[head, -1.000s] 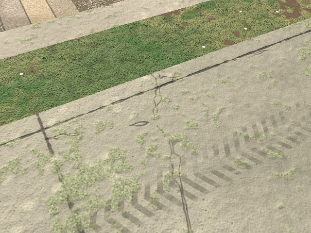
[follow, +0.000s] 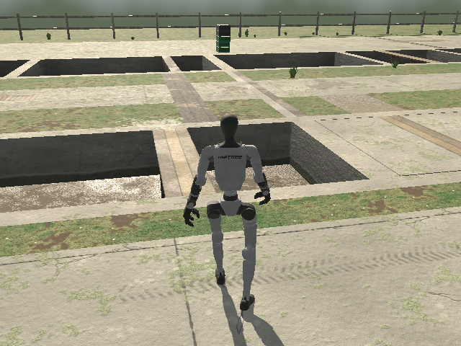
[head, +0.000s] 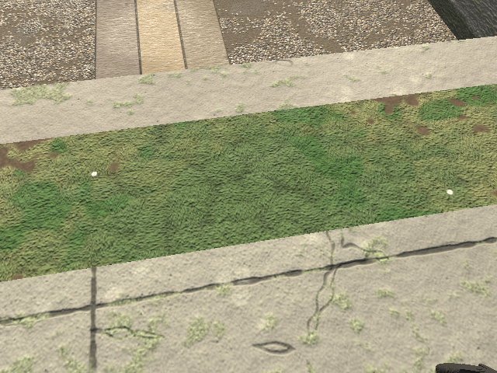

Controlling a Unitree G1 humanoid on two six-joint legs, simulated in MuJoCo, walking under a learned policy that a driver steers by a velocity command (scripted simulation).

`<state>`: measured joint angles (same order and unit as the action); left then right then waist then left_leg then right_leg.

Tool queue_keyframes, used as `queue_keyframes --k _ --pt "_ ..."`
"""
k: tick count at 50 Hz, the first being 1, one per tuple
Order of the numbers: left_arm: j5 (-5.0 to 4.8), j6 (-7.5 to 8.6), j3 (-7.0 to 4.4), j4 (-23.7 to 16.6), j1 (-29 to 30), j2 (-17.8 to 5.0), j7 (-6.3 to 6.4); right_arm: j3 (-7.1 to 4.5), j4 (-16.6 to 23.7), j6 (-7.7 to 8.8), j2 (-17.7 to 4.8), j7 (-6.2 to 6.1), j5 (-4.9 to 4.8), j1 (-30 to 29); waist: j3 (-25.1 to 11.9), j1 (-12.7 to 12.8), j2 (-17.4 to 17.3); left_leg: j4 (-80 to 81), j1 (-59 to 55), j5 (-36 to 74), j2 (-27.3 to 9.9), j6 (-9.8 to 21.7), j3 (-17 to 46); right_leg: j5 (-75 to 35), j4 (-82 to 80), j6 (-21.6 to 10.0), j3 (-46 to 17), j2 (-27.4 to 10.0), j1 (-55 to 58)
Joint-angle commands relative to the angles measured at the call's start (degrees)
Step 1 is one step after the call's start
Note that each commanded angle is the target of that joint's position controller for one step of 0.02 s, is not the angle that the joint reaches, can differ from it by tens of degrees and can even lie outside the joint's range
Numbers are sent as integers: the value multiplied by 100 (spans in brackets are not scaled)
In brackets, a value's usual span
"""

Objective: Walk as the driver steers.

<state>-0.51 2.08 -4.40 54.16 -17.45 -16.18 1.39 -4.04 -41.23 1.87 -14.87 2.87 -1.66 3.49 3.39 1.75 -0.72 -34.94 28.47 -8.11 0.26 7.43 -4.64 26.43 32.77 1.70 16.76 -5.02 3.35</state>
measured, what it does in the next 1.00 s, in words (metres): walks ahead, turning left: right foot, then left foot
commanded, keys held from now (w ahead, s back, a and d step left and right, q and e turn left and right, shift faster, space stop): w+q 0.62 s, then q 0.38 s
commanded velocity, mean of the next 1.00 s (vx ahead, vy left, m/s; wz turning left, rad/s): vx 0.40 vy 0.00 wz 0.59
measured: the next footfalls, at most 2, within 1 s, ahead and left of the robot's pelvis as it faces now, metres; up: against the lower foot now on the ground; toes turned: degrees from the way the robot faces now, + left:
right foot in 0.48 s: +0.48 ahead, -0.07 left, +0.00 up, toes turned +21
left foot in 0.96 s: +0.55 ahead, +0.24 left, +0.00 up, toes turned +35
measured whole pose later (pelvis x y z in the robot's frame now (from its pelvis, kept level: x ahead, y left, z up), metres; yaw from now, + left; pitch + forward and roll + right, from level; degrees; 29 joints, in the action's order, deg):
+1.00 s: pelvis +0.48 +0.09 +0.00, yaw +36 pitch +2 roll -2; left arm 0.2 1.9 -4.1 46.7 -9.6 -18.0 0.4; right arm -4.7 -32.7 0.1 -17.9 1.4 0.2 6.6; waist 4.7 2.0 -0.4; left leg -33.8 28.5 -8.7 1.4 5.9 0.1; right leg 32.7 53.8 2.6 5.8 -3.0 -15.3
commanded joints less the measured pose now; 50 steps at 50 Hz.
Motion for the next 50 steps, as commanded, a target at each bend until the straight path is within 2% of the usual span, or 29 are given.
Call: queue_keyframes --k 1,2,3,4,5,6,8,10,14,18,21,23,24,25,26,27,28,29,32,35,37,40,43,45,46,47,48,49,50 --pt "84 335 106 -889 -137 -146 -74 -563 -3 38 -1877 -127 27 1913 -2278 -469 -1488 1436 -5196 -1091 -1951 1952 5168 951 4809 -49 -1478 825 -4246" --pt "-157 554 -9 -997 690 -722 -156 -414 12 113 -1338 -80 63 1978 -2035 -894 -534 1949 -5070 -1160 -1905 1600 4952 583 4944 -195 -2240 501 -4906" --pt "-263 657 -21 -1128 982 -769 -186 -357 -4 187 -1130 -81 72 1738 -1292 -779 -363 1959 -4385 -778 -1721 1360 4083 27 4573 -339 -2173 260 -5102" --pt "-154 679 -20 -1021 921 -706 -136 -304 68 230 -964 -78 54 1315 -873 -464 188 1953 -3489 -130 -1445 1145 3398 -410 4053 -331 -2178 -12 -4735" --pt "-12 634 -75 -961 836 -771 -104 -248 145 244 -790 -102 68 994 -687 -264 151 2003 -2836 424 -1231 1031 2919 -663 3572 -261 -2189 -167 -4324" --pt "26 550 -102 -941 723 -788 -116 -208 220 245 -722 -135 125 865 -633 -119 23 2121 -2422 732 -1092 981 2687 -828 3381 -200 -2208 -255 -3967" --pt "102 421 -94 -993 710 -652 -111 -226 219 262 -823 -200 98 918 -561 -43 -13 2249 -1980 1266 -969 1008 2387 -1022 2905 -3 -2086 -237 -3781" --pt "148 357 -56 -1143 1073 -525 -85 -270 179 262 -993 -288 88 1115 -412 -125 -40 2312 -1726 1480 -824 962 2102 -1549 2225 170 -1986 -138 -3890" --pt "101 393 37 -1413 1901 -325 -135 -282 106 185 -1029 -377 56 1425 -270 -461 -313 2202 -1481 826 -461 589 1811 -2970 446 234 -1928 221 -3565" --pt "12 473 25 -1648 2348 -458 -237 -282 -30 136 -1007 -387 17 1746 -232 -637 -440 1861 -1801 376 -652 467 2254 -3189 -297 118 -2044 408 -3342" --pt "0 565 -42 -1663 2191 -664 -303 -288 -30 75 -995 -441 31 1751 -288 -491 -601 1329 -2282 489 -864 388 2751 -2535 -553 -71 -2147 449 -3131" --pt "25 627 -154 -1460 1376 -847 -271 -247 46 43 -883 -439 47 1586 -611 -46 -706 643 -2211 1092 -628 199 2752 -2369 -852 -328 -1975 506 -2017" --pt "128 654 -237 -1356 575 -1087 -233 -134 156 60 -602 -404 102 1510 -1331 335 -427 -617 -1675 885 -310 -1 2429 -2298 -656 -663 -2489 -123 -592" --pt "225 596 -366 -1229 -249 -1553 -196 -39 271 102 -275 -407 -4 2165 -2287 270 975 -2628 258 -835 503 -483 1628 -1268 -839 -1502 -4675 -1457 1652" --pt "77 540 -306 -1149 -316 -1287 -250 -24 310 132 -533 -410 -62 2381 -2367 186 1843 -3643 1359 -2639 369 -560 1560 50 -1453 -1729 -6304 -1978 1940" --pt "14 495 -178 -1255 -2 -812 -229 -148 268 106 -1017 -403 -85 1967 -1506 278 1129 -4087 1736 -2187 27 -595 1608 654 -1612 -1488 -5655 -1794 1229" --pt "41 431 -120 -1313 313 -653 -202 -173 348 69 -1097 -405 -25 1528 -925 256 673 -4082 1664 -1744 -185 -614 1340 167 -1685 -1275 -4788 -1566 421" --pt "82 396 -78 -1287 562 -556 -195 -184 423 60 -1025 -393 46 1289 -502 130 491 -3808 1499 -1417 -362 -616 1271 -483 -1846 -1211 -4162 -1327 -319" --pt "116 444 -40 -1192 792 -433 -183 -168 450 -47 -671 -341 -5 1342 -186 -127 697 -3302 954 -1054 -649 -635 1125 -1830 -2226 -1163 -2953 -957 -1223" --pt "108 471 -136 -1092 851 -726 -160 -134 658 -112 -535 -366 74 1174 -206 -233 575 -2571 997 -705 -638 -837 960 -4351 -2133 -1332 -2072 -1000 -1228" --pt "79 390 -171 -1081 946 -835 -112 -100 705 -104 -471 -313 90 1060 -368 -213 564 -1845 749 -9 -606 -874 751 -4828 -2055 -1260 -1512 -873 -1151" --pt "23 247 -174 -1022 883 -910 -37 -75 837 -94 -406 -176 87 583 -434 -10 564 -773 277 870 -444 -814 446 -4770 -1909 -1094 -990 -748 -1029" --pt "-97 140 -219 -957 757 -1074 -25 -143 1035 -134 -548 -41 91 320 -446 26 600 -203 139 604 -347 -643 349 -4711 -1540 -992 -937 -943 -594" --pt "-193 80 -271 -992 832 -1194 -6 -248 1076 -164 -750 -4 120 510 -563 -155 655 76 -211 106 -143 -436 196 -5276 -913 -881 -906 -1019 -424" --pt "-233 50 -272 -1021 900 -1171 5 -335 989 -163 -888 -11 129 926 -734 -403 571 465 -755 244 40 -285 99 -5438 -229 -753 -787 -906 -488" --pt "-196 42 -217 -1016 770 -995 -7 -470 812 -154 -1152 -90 144 1540 -1054 -674 229 942 -1719 1021 228 -69 124 -4995 854 -501 -624 -578 -844" --pt "116 53 -80 -1147 468 -631 -53 -588 866 -172 -1725 -247 162 1843 -1535 -607 -1017 742 -3205 3693 -1028 455 1804 -1937 2653 -102 -549 -133 -2338" --pt "365 76 61 -1211 53 -336 -140 -490 1155 -153 -1950 -290 256 1504 -2228 -110 -1636 394 -4132 5835 -2158 1576 3765 1825 4290 209 -1386 684 -3664" --pt "100 81 -16 -1242 233 -848 -190 -440 1233 -130 -1659 -190 251 1450 -2879 -481 -958 1004 -4121 3914 -2240 1893 3998 1364 4755 199 -2194 624 -4045"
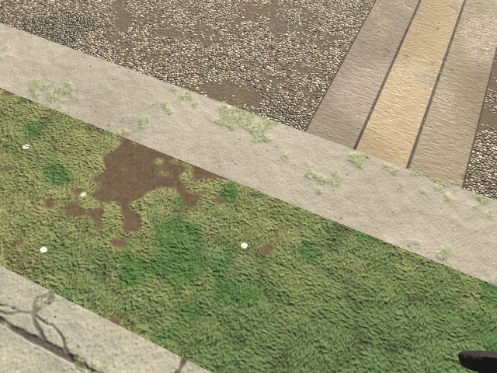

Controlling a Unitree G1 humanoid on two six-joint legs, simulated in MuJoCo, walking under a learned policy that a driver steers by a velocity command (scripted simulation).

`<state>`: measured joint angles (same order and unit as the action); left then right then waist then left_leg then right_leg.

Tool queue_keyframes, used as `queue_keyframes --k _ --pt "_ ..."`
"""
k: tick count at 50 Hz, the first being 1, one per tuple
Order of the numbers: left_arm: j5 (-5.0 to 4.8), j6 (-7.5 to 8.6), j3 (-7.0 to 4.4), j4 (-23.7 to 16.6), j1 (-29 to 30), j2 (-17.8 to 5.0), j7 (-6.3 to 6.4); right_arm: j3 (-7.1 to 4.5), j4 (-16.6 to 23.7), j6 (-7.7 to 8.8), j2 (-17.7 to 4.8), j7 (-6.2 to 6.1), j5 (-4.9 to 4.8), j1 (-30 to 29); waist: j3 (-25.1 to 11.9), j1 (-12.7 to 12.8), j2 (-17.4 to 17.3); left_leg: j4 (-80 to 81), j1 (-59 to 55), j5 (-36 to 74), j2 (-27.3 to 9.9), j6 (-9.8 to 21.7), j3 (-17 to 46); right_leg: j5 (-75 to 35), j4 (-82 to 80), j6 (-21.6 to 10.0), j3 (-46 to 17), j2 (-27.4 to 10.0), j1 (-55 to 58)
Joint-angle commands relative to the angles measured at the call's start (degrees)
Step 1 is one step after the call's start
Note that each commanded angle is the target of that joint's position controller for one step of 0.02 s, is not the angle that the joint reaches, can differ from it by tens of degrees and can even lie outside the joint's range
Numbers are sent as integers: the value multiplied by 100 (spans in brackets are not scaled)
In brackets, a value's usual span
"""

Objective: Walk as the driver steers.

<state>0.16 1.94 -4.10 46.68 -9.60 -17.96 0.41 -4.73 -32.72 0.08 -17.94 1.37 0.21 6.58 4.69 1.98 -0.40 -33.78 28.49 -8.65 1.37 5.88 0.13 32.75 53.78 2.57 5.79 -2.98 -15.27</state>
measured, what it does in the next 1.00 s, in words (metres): steps to the right, turning right: right foot, then right foot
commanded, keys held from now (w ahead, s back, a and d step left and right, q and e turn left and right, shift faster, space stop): q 0.10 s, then e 0.90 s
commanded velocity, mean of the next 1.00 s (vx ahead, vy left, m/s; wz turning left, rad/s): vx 0.03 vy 0.00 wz -0.20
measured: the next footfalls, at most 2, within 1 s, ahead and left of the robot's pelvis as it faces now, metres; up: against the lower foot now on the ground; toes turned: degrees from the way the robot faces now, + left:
right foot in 0.32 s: +0.13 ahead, -0.16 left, +0.00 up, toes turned +4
right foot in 0.86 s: +0.10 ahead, -0.18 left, +0.00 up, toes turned -15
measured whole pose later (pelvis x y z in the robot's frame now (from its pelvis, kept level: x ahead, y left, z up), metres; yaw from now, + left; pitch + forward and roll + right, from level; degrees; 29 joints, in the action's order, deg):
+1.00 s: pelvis +0.07 -0.08 +0.02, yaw -17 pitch +3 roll +2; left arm 0.1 -1.2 -3.5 35.5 -11.5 -16.6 -0.1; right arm -5.6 -39.9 -1.4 -18.0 -2.8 0.7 6.9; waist 2.1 0.6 -1.8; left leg -65.0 32.4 -26.2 -0.8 -3.8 1.3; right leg 15.1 31.6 -3.1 -2.1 1.6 -19.4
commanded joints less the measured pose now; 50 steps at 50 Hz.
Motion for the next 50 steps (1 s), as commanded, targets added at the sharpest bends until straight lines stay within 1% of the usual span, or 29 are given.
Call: queue_keyframes --k 1,2,4,6,9,12,15,16,17,18,19,22,26,28,30,31,32,34,37,39,41,42,43,44,45,46,47,48,50 --pt "-128 72 -86 -577 -79 -814 -74 -321 375 81 -1136 -7 6 804 -2270 -472 -539 1113 -3489 2663 -1996 1642 2997 141 2422 15 -1082 198 -2451" --pt "-72 9 -87 -562 80 -738 -4 -268 336 60 -931 -44 -109 532 -1668 -339 -174 1233 -2804 1798 -1608 1210 2520 -289 1963 12 -1063 4 -2455" --pt "14 -139 -101 -547 85 -726 82 -207 400 -30 -840 -121 -70 165 -1162 -74 -323 1464 -1515 1317 -1184 913 2029 -755 1279 67 -971 -16 -1805" --pt "34 -165 -65 -458 -170 -563 88 -205 413 -37 -835 -187 58 70 -1280 29 -488 1471 -1227 1700 -1066 909 1742 -968 834 148 -835 90 -1392" --pt "16 -194 41 -376 -248 -324 111 -116 283 -9 -615 -248 71 71 -1540 -52 -532 1354 -1202 1727 -1044 848 1409 -1255 27 221 -793 -28 -938" --pt "-9 -231 100 -394 -92 -225 72 37 49 2 -292 -210 163 90 -1438 -190 -723 1472 -905 451 -1052 728 1305 -1610 -759 168 -777 -136 -290" --pt "18 -203 94 -400 -113 -258 -3 100 -166 33 -267 -133 172 21 -992 -86 -698 1366 -607 -987 -937 422 1211 -2073 -1976 -47 -511 65 338" --pt "83 -192 78 -469 -33 -375 -18 106 -274 45 -266 -140 153 220 -806 -114 -576 1246 -645 -1224 -789 175 1162 -2367 -2409 -162 -585 52 346" --pt "139 -175 39 -620 104 -703 -13 92 -304 56 -301 -179 174 370 -650 -287 -170 809 -701 -1348 -535 -122 992 -3186 -2641 -356 -1177 -373 173" --pt "86 -171 -35 -707 267 -1057 8 58 -327 71 -347 -211 212 711 -581 -622 665 392 -716 -1393 -66 -372 507 -3445 -2792 -680 -1675 -748 -32" --pt "47 -174 -66 -654 314 -974 -8 59 -290 67 -271 -265 200 487 -513 -547 1253 139 -1206 -921 111 -565 75 -2425 -3236 -949 -2128 -865 -684" --pt "9 -136 -54 -709 197 -802 -2 -23 -195 -40 -297 -354 97 62 -421 -331 1249 -21 -1445 -563 66 -458 79 -2172 -3311 -875 -2362 -743 -831" --pt "-78 -187 -111 -871 23 -757 71 -103 -193 -28 -206 -298 76 199 -739 -251 779 179 -1707 -355 -131 -310 105 -2404 -2771 -782 -2241 -432 -777" --pt "-101 -227 -105 -1025 50 -626 82 -181 -230 -26 -324 -292 70 367 -820 -250 134 582 -1971 -198 -562 -103 433 -2243 -2137 -553 -1819 -63 -1123" --pt "-98 -270 -73 -1149 -61 -424 62 -248 -284 -31 -564 -316 85 591 -941 -211 -1000 1276 -2341 644 -1832 619 1648 -1296 -798 -204 -956 398 -1699" --pt "-71 -295 -122 -1189 -14 -519 36 -223 -217 13 -516 -351 104 550 -1014 -289 -1214 1385 -2382 1449 -2444 1059 2088 22 314 -90 -816 266 -1957" --pt "-84 -330 -201 -1215 56 -652 10 -189 -183 64 -493 -381 119 581 -993 -336 -833 1402 -2354 2029 -2639 1269 2126 375 1246 -20 -937 148 -2161" --pt "-148 -424 -172 -1194 -16 -445 -4 -213 -162 101 -598 -406 40 136 -821 -119 -500 1376 -2178 1866 -2229 889 1271 -98 1064 34 -1005 -134 -2153" --pt "-148 -459 -74 -1281 101 -223 -97 -274 -207 1 -749 -414 23 -35 -892 -206 -791 1247 -1813 1961 -1707 565 192 -675 -92 48 -476 -47 -1226" --pt "-171 -468 -120 -1360 73 -337 -182 -300 -265 -49 -803 -401 -31 91 -1067 -251 -918 1062 -1967 1917 -1779 516 17 -980 -856 -24 -262 93 -807" --pt "-144 -497 -188 -1279 -295 -382 -220 -294 -321 -73 -787 -371 -165 87 -1161 -47 -812 602 -1823 1409 -1765 236 -223 -1876 -2060 -234 25 340 -62" --pt "-100 -505 -262 -1233 -480 -523 -170 -257 -448 -64 -607 -341 -177 359 -1108 -38 -475 74 -1413 676 -1579 -117 -507 -2380 -2631 -418 -159 438 494" --pt "-84 -476 -417 -1325 -591 -1120 -78 -181 -430 -70 -316 -306 22 528 -952 -156 913 -1386 -95 -1129 -1017 -688 -1024 -4177 -3068 -859 -1755 -572 1295" --pt "104 -386 -462 -1584 -528 -1639 -75 -101 -46 -43 -220 -335 204 79 -944 -82 2017 -2784 1324 -3236 -198 -1067 -537 -5734 -3195 -2113 -3846 -1989 1353" --pt "229 -251 -413 -1560 -701 -1413 -131 -176 -16 -22 -504 -372 88 -328 -1387 325 1244 -3602 1320 -3197 -203 -1029 281 -5261 -3359 -2475 -3797 -2015 1235" --pt "193 -160 -350 -1514 -478 -1274 -125 -196 -58 -34 -550 -391 -22 -338 -1108 110 1001 -3728 1408 -2677 -279 -938 419 -4761 -3330 -2167 -3268 -1646 1082" --pt "57 -147 -323 -1515 -172 -1108 -69 -223 -199 -52 -567 -442 9 -197 -964 -76 692 -3560 1440 -2125 -367 -918 453 -4333 -3266 -1798 -2874 -1307 976" --pt "-47 -176 -256 -1553 61 -934 -15 -245 -268 -74 -620 -484 61 -154 -914 -168 656 -3387 1350 -1768 -406 -945 494 -4336 -3232 -1605 -2682 -1142 847" --pt "-40 -237 -208 -1594 159 -859 67 -229 -354 -64 -518 -447 60 11 -1077 -301 672 -3395 855 -1326 -228 -1020 416 -4621 -3222 -1533 -2433 -897 581"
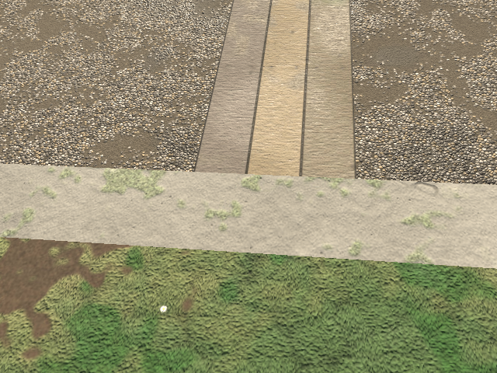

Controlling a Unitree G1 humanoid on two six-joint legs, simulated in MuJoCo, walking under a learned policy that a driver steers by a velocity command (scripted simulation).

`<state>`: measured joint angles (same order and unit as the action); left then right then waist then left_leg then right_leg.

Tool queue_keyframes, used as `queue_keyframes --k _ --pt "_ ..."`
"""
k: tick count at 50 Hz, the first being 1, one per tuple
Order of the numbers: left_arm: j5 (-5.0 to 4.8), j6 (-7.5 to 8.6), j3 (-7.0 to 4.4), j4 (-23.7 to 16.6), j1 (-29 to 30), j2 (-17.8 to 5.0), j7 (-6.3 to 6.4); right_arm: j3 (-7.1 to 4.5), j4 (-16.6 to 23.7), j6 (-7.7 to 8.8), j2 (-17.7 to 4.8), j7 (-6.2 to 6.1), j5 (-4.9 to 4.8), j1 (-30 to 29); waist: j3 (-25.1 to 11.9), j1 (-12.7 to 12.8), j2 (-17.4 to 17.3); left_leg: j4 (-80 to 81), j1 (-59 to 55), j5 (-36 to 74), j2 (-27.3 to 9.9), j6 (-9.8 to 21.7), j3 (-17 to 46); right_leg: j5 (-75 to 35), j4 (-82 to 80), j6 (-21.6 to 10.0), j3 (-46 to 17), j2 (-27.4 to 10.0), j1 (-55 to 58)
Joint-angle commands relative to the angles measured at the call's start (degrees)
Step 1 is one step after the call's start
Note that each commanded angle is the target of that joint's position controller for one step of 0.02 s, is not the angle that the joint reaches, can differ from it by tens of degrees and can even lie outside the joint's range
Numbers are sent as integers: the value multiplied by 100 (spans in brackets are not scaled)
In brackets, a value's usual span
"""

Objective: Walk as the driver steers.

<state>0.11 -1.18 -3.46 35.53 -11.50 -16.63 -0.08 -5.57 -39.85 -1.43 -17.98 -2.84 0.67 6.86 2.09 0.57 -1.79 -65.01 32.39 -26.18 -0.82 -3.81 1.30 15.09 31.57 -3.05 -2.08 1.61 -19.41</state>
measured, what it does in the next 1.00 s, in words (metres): steps on the spot: left foot, then right foot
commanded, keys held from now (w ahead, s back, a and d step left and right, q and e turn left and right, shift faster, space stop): e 0.24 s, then no key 0.76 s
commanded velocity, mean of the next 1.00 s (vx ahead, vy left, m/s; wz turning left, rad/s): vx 0.00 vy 0.00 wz -0.27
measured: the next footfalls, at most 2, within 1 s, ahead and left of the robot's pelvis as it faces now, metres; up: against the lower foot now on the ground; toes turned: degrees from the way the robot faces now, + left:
left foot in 0.34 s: +0.08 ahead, +0.13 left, +0.00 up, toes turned -16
right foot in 0.64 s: +0.00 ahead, -0.12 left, +0.00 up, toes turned -11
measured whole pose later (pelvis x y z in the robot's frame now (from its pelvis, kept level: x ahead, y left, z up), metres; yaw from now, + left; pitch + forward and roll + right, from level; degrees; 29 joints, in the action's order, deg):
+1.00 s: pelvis +0.00 -0.01 +0.00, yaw -15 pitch -1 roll +0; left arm 0.9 -0.1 -1.4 40.0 -12.6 -12.6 0.6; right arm -2.3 -50.7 0.1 -15.3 -1.4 0.4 10.7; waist 1.9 -1.0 0.0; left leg -28.2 11.5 -15.4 -2.4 -3.7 3.0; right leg 18.0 30.0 -1.0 -3.1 1.9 -10.6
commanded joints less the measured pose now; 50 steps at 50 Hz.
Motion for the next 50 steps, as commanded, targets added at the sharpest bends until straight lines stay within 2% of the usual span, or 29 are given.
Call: queue_keyframes --k 1,5,8,11,13,15,16,17,18,19,20,21,22,23,25,27,29,30,31,32,33,34,35,36,37,39,42,50 --pt "-25 63 -269 -480 305 -973 145 -115 329 98 -429 -4 -14 12 -897 -152 788 -113 402 559 41 -76 297 -2814 -997 -973 -1605 -1300 1066" --pt "-75 10 -317 -456 123 -1039 232 -15 355 138 -251 32 -47 -305 -843 9 872 1207 244 781 150 -147 397 -1996 -987 -930 -1824 -1171 1247" --pt "-53 -39 -359 -501 147 -1111 220 -7 354 183 -286 96 -79 -408 -737 65 1039 1876 -188 655 247 -126 440 -1436 -1008 -968 -2154 -1129 977" --pt "-64 -78 -377 -537 195 -1126 168 -28 338 256 -360 165 -118 -381 -718 93 1134 2406 -587 504 346 -56 455 -1547 -926 -984 -2524 -1081 898" --pt "-87 -101 -367 -558 273 -1096 150 -39 302 311 -396 218 -134 -249 -799 57 1176 2866 -838 532 344 25 431 -1868 -772 -946 -2695 -1066 1046" --pt "-143 -134 -320 -579 411 -990 168 -40 190 365 -364 280 -115 47 -877 -136 1119 4009 -1579 1372 295 178 280 -1981 -492 -722 -2591 -867 927" --pt "-135 -135 -278 -556 290 -862 185 -64 166 379 -459 286 -60 128 -908 -129 944 4411 -2149 2053 -7 323 451 -1416 -320 -476 -2453 -673 620" --pt "-17 -110 -182 -546 20 -572 176 -105 254 362 -774 262 54 141 -1051 46 -26 4588 -2749 2856 -1032 718 1421 -5 527 -133 -1855 -188 61" --pt "-53 -58 -206 -661 -22 -634 176 -126 184 316 -996 260 190 10 -640 266 -1363 4700 -2552 3740 -1831 1686 2496 1835 1268 216 -877 615 -846" --pt "36 -15 -331 -565 -18 -1074 192 -64 281 343 -677 250 144 -45 -637 58 -1087 4732 -2355 3687 -2160 2175 2749 2290 2487 517 -853 343 -949" --pt "-24 -12 -416 -471 -4 -1238 179 -31 292 342 -592 220 63 -124 -559 51 -775 4656 -2357 3542 -1909 2068 2369 2025 3102 618 -856 317 -1072" --pt "-39 -49 -411 -345 -53 -1105 190 -11 284 330 -544 201 -1 -238 -512 107 -538 4573 -2367 3306 -1573 1804 1947 1762 3297 712 -872 289 -1112" --pt "-29 -88 -378 -317 -50 -970 200 16 262 326 -491 193 -74 -294 -445 88 -522 4505 -2445 3365 -1436 1682 1741 1520 3349 781 -910 268 -1217" --pt "-45 -111 -313 -279 -50 -756 187 59 222 308 -423 182 -85 -271 -453 80 -509 4456 -2433 3653 -1289 1639 1481 1375 3228 835 -853 260 -1102" --pt "-52 -111 -187 -304 44 -446 158 92 150 251 -347 180 -49 -244 -557 57 -676 4387 -2494 3875 -1018 1562 1043 1214 2378 898 -475 117 -721" --pt "-34 -89 -73 -355 270 -226 124 78 103 181 -415 184 -41 -170 -647 -106 -914 4316 -2505 3933 -929 1536 889 1241 1269 901 -104 -70 -152" --pt "-92 -81 -109 -302 241 -345 112 53 30 127 -564 198 -68 37 -684 -186 -974 4215 -2570 3868 -1002 1574 1022 821 332 858 75 -46 260" --pt "-91 -76 -125 -200 60 -359 107 75 14 119 -555 206 -112 9 -659 -68 -904 4137 -2470 3738 -965 1499 1001 166 -461 773 159 -12 630" --pt "-48 -73 -124 -133 -26 -380 107 116 -43 144 -469 217 -151 128 -600 -16 -782 4131 -2299 3486 -896 1317 982 -530 -1232 644 137 -3 1055" --pt "21 -71 -136 -189 -12 -572 137 161 -108 220 -384 241 -111 331 -678 -84 -509 4120 -1938 3017 -825 974 952 -1201 -1270 473 -279 -304 1640" --pt "76 -83 -202 -255 -85 -971 195 218 -84 317 -272 295 58 441 -871 -265 342 3739 -1595 2302 -482 616 555 -2590 -847 213 -860 -945 2046" --pt "128 -67 -153 -140 119 -782 141 266 -139 352 -74 293 60 489 -867 -417 1136 3985 -2016 1308 -200 313 198 -1753 -761 -158 -912 -1015 1251" --pt "117 -21 -92 -247 257 -474 73 236 -186 342 -322 274 88 190 -607 -190 789 3893 -2113 1433 -153 133 155 -999 -861 -167 -843 -793 1013" --pt "153 18 -62 -170 181 -393 59 220 -202 328 -337 263 64 43 -492 -118 677 3852 -2096 1562 -123 114 119 -653 -905 -69 -789 -693 895" --pt "143 56 -66 -151 150 -466 61 224 -244 291 -305 230 27 27 -345 -108 651 3808 -2080 1673 -128 140 128 -629 -913 4 -730 -606 786" --pt "110 130 -46 -87 59 -454 74 225 -305 248 -288 194 9 123 -194 -135 670 3843 -2075 1835 -162 154 174 -768 -887 58 -721 -588 666" --pt "96 157 -7 -42 -11 -356 93 226 -478 238 -261 167 -8 220 -181 -125 557 3849 -2132 1897 -165 129 169 -821 -854 68 -693 -545 658" --pt "74 196 16 126 -87 -302 89 207 -902 205 -320 106 -32 337 -195 -131 300 3902 -2251 2050 -201 56 193 -1005 -831 47 -617 -459 718"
